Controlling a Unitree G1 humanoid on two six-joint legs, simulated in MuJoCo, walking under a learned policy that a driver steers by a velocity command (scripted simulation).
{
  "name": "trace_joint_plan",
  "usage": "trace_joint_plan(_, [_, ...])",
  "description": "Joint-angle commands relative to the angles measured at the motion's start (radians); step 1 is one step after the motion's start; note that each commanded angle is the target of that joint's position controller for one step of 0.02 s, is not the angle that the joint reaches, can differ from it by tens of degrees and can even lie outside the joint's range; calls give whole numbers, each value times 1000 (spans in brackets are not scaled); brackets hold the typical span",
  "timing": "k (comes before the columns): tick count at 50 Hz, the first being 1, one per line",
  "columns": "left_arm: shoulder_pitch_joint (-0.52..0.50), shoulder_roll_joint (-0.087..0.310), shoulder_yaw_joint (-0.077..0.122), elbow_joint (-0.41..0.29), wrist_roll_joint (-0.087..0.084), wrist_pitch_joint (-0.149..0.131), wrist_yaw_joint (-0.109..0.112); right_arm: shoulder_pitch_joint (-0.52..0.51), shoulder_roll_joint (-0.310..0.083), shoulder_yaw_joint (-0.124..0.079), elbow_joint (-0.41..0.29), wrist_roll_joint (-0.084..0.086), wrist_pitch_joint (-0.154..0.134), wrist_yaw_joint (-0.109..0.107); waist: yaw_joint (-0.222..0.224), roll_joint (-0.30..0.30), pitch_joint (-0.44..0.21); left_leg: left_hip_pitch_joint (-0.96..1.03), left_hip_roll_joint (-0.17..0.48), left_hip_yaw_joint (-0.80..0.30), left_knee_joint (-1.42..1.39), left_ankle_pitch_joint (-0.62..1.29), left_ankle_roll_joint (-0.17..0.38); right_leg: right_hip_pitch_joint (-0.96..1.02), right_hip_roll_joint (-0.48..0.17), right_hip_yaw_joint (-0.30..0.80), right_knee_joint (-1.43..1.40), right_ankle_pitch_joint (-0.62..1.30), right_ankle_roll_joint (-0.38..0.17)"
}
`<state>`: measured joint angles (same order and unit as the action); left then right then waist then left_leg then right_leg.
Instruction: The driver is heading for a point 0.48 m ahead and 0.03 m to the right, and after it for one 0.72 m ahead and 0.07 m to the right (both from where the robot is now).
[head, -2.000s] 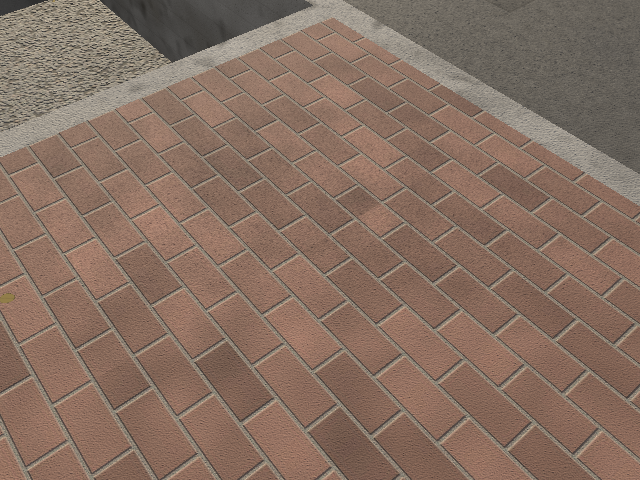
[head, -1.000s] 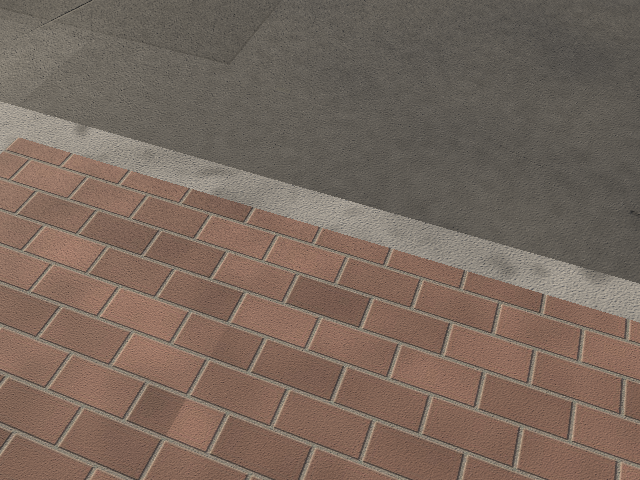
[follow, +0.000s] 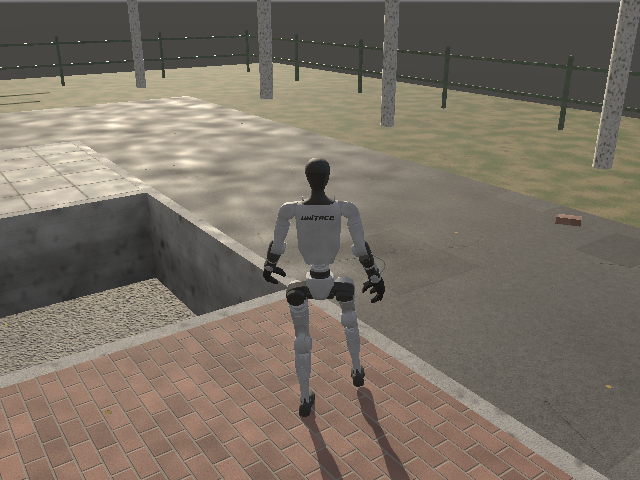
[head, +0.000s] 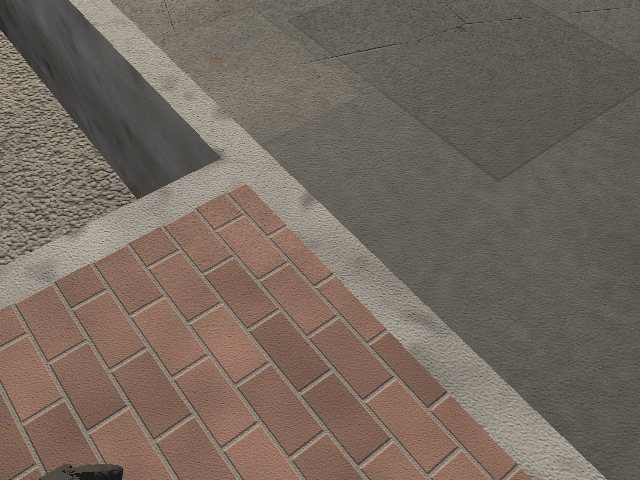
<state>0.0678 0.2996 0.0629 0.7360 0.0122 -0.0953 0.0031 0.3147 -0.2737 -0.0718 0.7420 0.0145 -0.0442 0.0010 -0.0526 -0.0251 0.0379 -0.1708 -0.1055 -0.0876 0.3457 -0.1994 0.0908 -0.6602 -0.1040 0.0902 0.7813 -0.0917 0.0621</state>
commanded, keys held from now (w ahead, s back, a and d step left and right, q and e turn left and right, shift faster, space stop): w+q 0.18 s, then w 0.36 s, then w+e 0.44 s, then no key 0.02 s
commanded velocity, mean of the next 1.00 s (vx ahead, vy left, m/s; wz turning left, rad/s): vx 0.50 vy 0.00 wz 0.09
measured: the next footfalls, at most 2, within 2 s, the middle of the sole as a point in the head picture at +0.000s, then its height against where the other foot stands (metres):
right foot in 0.18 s outside the picture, level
left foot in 0.68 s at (231, 465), level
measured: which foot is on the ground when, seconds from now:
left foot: down 0.00-0.20, up 0.22-0.66, down 0.68-1.00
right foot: up 0.00-0.16, down 0.18-0.68, up 0.70-1.00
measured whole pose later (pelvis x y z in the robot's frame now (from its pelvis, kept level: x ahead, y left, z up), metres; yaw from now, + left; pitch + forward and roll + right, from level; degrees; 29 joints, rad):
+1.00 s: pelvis +0.52 +0.06 +0.00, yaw +1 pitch +1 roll +3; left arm 0.16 0.30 0.07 0.78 -0.02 -0.03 -0.02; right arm 0.34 -0.26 -0.08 0.82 -0.01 -0.09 0.00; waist -0.06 -0.05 0.02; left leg -0.02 -0.02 0.19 0.25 -0.23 0.02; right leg -0.69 -0.11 0.05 0.87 -0.05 0.01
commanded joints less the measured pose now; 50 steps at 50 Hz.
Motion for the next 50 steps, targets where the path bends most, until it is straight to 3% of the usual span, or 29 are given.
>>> trace_joint_plan(1, [-91,44,2,-77,-10,-14,-11,-8,-182,-50,-67,6,-9,-15,-10,100,-34,-105,193,-150,-108,153,135,152,76,-54,-180,182,12])
trace_joint_plan(5, [-116,95,17,-98,-22,-29,-27,38,-169,-49,-51,13,1,-19,-9,126,-37,-5,242,-264,-10,75,112,185,90,-10,-280,125,-18])
trace_joint_plan(7, [-56,116,29,-87,-24,-39,-29,23,-168,-51,-57,8,6,-22,31,158,-47,21,252,-311,56,95,92,258,94,-18,-303,39,-49])
trace_joint_plan(8, [27,133,41,-64,-19,-43,-25,13,-146,-43,-64,6,8,-21,76,158,-81,7,216,-300,130,134,68,377,96,-34,-339,35,-75])
trace_joint_plan(9, [152,174,56,-49,-1,-49,-18,9,-93,-22,-79,-2,4,-17,136,108,-192,-67,158,-243,338,104,31,595,-7,51,-319,9,-128])
trace_joint_plan(10, [282,258,74,-30,19,-44,-13,120,-23,-1,-99,1,-4,-19,119,-120,-346,-341,28,-106,679,-183,-42,941,-231,403,-352,-114,-255])
trace_joint_plan(11, [331,245,75,9,-3,-33,-25,181,-59,1,-102,26,-12,-19,105,-320,-372,-571,31,-83,888,-411,-66,1019,-330,756,-471,-398,-344])
trace_joint_plan(12, [280,150,50,-7,-16,-29,-27,118,-145,-18,-80,31,-10,-20,129,-174,-232,-632,84,-110,965,-328,-71,912,-284,658,-506,-521,-305])
trace_joint_plan(13, [230,110,37,-13,-12,-20,-24,24,-163,-22,-94,17,-6,-19,133,-94,-135,-626,117,-69,962,-247,-72,787,-235,493,-505,-436,-266])
trace_joint_plan(14, [187,92,27,-12,-3,-14,-25,-31,-150,-22,-109,3,-7,-18,116,-53,-72,-597,142,-54,915,-194,-71,668,-191,384,-522,-311,-256])
trace_joint_plan(16, [155,65,15,-2,5,-15,-22,-40,-116,-20,-115,3,-7,-9,74,-80,-34,-515,181,-47,817,-135,-65,547,-133,253,-563,-153,-249])
trace_joint_plan(18, [169,74,18,16,-7,-22,-22,-34,-81,-11,-114,3,-4,-3,62,-84,-41,-494,192,-18,739,-117,-71,527,-125,188,-595,-61,-271])
trace_joint_plan(20, [182,109,27,31,-15,-24,-19,-87,-62,0,-134,-7,-7,-1,67,-63,-29,-514,208,6,627,-53,-83,528,-134,143,-625,14,-291])
trace_joint_plan(23, [201,137,32,49,-23,-13,-14,-174,-41,15,-150,-6,-19,9,95,-49,-19,-474,208,40,433,101,-91,526,-110,51,-641,76,-275])
trace_joint_plan(28, [295,160,33,97,-40,9,-15,-316,-50,17,-188,6,-31,27,144,-50,12,-397,167,78,242,183,-85,572,-124,16,-610,101,-249])
trace_joint_plan(30, [309,171,35,112,-45,22,-13,-329,-68,10,-201,8,-39,34,126,-59,21,-367,151,75,189,131,-66,609,-147,44,-571,135,-236])
trace_joint_plan(31, [304,182,37,115,-46,29,-10,-299,-84,3,-195,7,-43,35,99,-65,8,-309,139,80,161,112,-55,617,-151,52,-535,180,-226])
trace_joint_plan(32, [286,187,37,114,-48,33,-7,-222,-107,-11,-173,3,-46,31,45,-62,-32,-181,119,97,116,123,-37,600,-130,32,-452,291,-206])
trace_joint_plan(33, [288,162,27,112,-42,32,-7,-89,-153,-36,-133,-6,-46,22,-17,-43,-122,35,121,96,113,134,-12,540,-76,-7,-289,357,-177])
trace_joint_plan(34, [273,94,0,79,-16,26,-8,94,-230,-59,-109,-26,-42,8,-94,60,-281,331,316,-99,152,155,54,346,-11,-55,17,119,-130])
trace_joint_plan(35, [390,-8,-31,60,-23,8,-8,130,-295,-68,-96,-32,-30,7,-37,327,-407,581,543,-508,54,-16,190,8,127,-75,341,-467,-75])
trace_joint_plan(36, [346,102,-3,79,-48,2,-9,136,-193,-45,-94,-26,-29,11,-75,225,-371,522,517,-560,-7,-152,183,-85,88,29,471,-485,-77])
trace_joint_plan(37, [270,142,12,53,-62,1,-11,77,-156,-30,-90,-18,-32,12,-63,190,-228,410,484,-411,-28,-130,146,-140,50,19,496,-400,-83])
trace_joint_plan(38, [232,131,13,48,-55,5,-7,12,-125,-20,-90,-18,-36,15,-32,145,-160,291,440,-304,-59,-68,125,-112,13,2,468,-317,-79])
trace_joint_plan(39, [216,121,16,46,-42,13,-6,-41,-94,-12,-86,-20,-41,19,-3,144,-102,191,406,-220,-97,-8,115,-81,-10,2,423,-260,-73])
trace_joint_plan(40, [247,104,21,56,-45,27,-6,-74,-74,-9,-80,-25,-49,21,31,163,-79,113,378,-143,-132,46,100,-17,-32,14,397,-216,-68])
trace_joint_plan(42, [255,60,16,57,-48,50,-6,-101,-70,-15,-62,-27,-64,19,59,139,-50,40,371,-55,-185,137,106,22,-37,8,375,-175,-55])
trace_joint_plan(44, [216,43,16,38,-46,64,-5,-100,-83,-24,-43,-29,-73,9,66,106,-22,35,380,15,-207,207,110,-18,-40,17,324,-111,-46])
trace_joint_plan(50, [43,1,-2,-21,-29,58,-39,-66,-133,-41,1,-22,-59,-14,21,54,43,54,355,212,-214,318,78,14,-14,-52,-11,137,-60])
